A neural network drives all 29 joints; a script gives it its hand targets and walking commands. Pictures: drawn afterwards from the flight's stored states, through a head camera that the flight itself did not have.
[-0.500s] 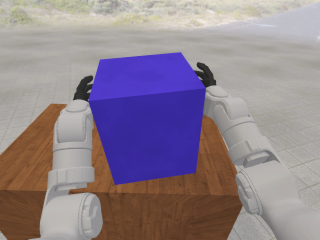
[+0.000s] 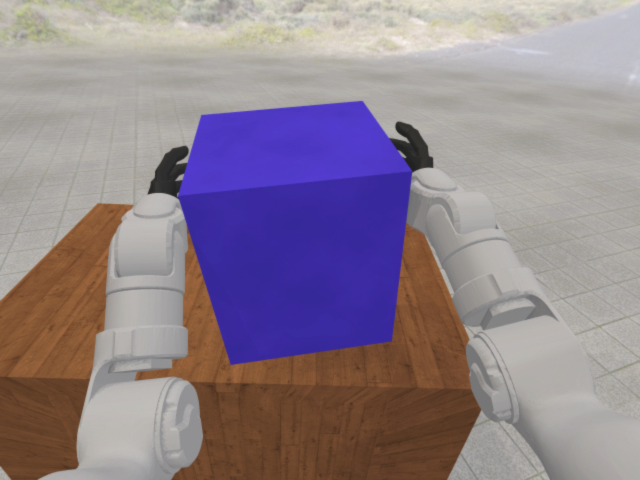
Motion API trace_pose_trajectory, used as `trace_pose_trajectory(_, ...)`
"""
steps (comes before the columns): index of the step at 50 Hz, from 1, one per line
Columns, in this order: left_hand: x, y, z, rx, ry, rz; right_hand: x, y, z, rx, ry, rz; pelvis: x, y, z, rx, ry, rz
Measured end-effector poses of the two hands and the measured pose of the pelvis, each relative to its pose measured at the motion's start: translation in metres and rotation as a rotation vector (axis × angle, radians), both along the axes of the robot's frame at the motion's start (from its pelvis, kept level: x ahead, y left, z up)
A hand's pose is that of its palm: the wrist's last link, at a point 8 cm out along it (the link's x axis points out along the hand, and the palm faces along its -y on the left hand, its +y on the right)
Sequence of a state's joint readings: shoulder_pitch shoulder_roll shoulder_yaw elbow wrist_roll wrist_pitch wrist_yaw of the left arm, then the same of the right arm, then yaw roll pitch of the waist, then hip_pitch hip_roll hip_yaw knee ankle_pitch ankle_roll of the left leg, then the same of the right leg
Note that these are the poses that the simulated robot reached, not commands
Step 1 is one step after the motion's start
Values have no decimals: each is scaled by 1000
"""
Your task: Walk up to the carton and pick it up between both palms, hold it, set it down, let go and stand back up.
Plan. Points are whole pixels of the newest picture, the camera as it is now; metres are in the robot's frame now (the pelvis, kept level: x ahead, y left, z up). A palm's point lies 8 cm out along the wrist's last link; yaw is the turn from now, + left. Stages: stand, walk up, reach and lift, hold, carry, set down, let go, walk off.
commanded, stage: hold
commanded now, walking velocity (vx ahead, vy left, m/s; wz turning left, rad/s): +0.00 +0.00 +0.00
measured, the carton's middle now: (298, 230) +0.38 +0.01 +0.21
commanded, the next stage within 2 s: none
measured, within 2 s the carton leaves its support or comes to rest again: neither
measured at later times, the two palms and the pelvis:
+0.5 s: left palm (162, 210) +0.36 +0.17 +0.25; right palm (413, 183) +0.37 -0.13 +0.28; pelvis +0.00 +0.00 +0.00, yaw +1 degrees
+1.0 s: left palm (159, 207) +0.36 +0.18 +0.25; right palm (411, 181) +0.37 -0.12 +0.28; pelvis +0.00 +0.00 +0.00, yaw +0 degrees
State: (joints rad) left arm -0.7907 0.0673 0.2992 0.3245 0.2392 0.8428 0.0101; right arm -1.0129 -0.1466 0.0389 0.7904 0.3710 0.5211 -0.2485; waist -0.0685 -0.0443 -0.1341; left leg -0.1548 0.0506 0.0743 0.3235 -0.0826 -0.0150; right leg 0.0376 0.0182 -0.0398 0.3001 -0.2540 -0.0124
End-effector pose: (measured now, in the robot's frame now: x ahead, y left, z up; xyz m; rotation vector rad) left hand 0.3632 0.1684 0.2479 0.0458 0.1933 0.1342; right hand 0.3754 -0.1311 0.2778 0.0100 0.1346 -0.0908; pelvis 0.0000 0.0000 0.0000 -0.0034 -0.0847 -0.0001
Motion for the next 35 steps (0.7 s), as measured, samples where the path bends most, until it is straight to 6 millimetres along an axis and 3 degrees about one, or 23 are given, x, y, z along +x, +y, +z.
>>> trace_pose_trajectory(16,-3,1,1,-7,-11,20,2,1,-1,-16,-9,20,7,-1,0,3,-19,5)
trace_pose_trajectory(35,-2,2,5,-20,1,1,-2,1,2,-17,6,-2,-1,-1,0,0,-11,5)
